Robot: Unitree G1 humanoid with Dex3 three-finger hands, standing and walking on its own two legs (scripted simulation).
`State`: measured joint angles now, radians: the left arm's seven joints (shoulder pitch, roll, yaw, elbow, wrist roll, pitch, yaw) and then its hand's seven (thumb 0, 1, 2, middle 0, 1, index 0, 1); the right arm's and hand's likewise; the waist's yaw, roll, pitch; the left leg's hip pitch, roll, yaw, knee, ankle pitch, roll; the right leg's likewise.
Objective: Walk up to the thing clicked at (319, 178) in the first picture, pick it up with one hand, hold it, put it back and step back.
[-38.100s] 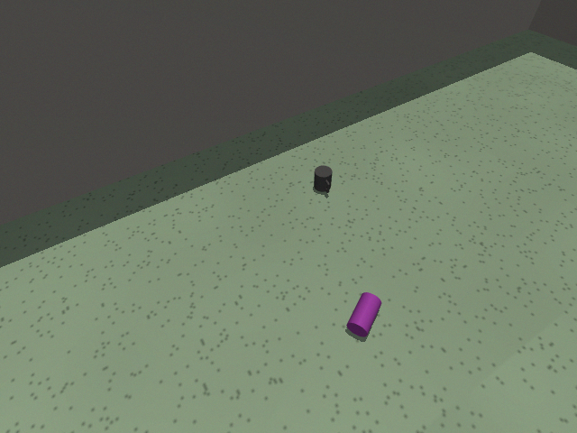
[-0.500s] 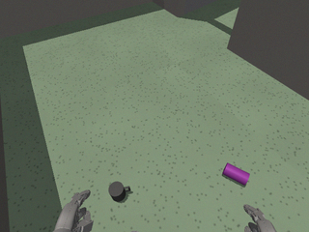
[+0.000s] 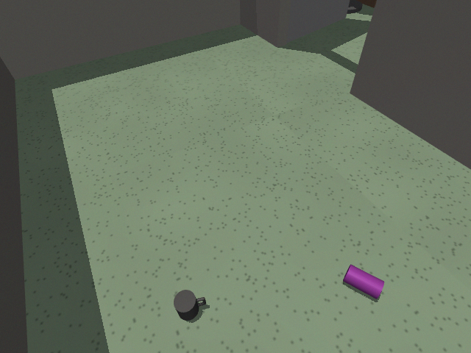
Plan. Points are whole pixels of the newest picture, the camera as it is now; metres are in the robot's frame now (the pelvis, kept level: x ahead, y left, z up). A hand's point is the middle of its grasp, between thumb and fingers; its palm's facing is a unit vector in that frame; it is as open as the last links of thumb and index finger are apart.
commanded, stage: stand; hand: left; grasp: from above
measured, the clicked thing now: (190, 304) +0.45 +0.25 -0.72
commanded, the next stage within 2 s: step back in 1.92 s
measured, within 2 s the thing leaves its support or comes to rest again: neither
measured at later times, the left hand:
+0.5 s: hand out of the picture +0.04 +0.24 -0.15, palm faces +0.03 -0.94 -0.34, open 7.4 cm
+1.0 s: hand out of the picture +0.07 +0.23 -0.15, palm faces +0.01 -0.94 -0.34, open 7.4 cm
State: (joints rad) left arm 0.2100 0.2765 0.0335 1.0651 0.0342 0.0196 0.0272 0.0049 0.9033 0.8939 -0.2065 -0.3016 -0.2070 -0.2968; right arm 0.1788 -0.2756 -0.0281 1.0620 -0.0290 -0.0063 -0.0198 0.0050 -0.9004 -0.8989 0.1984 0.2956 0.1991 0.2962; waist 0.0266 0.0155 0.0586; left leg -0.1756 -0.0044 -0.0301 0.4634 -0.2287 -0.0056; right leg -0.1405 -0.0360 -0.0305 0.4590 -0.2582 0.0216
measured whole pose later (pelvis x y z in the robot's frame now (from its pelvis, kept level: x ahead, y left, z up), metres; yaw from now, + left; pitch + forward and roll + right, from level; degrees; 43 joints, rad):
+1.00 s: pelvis +0.00 -0.01 +0.01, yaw +0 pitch -3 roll +0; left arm 0.11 0.31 0.02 1.16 0.02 -0.01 0.01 0.00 0.90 0.89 -0.21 -0.30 -0.21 -0.30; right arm 0.12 -0.32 0.00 1.15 -0.02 -0.01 -0.01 0.00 -0.90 -0.90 0.20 0.30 0.20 0.30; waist 0.01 0.02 0.05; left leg -0.12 0.02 -0.03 0.34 -0.16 -0.02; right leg -0.08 -0.01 -0.03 0.32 -0.19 0.01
